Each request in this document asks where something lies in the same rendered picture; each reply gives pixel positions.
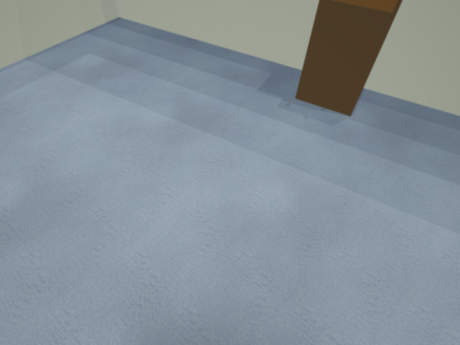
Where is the cabinet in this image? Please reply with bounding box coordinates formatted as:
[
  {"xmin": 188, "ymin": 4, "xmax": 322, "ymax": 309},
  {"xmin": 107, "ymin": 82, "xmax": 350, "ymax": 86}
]
[{"xmin": 295, "ymin": 0, "xmax": 403, "ymax": 116}]

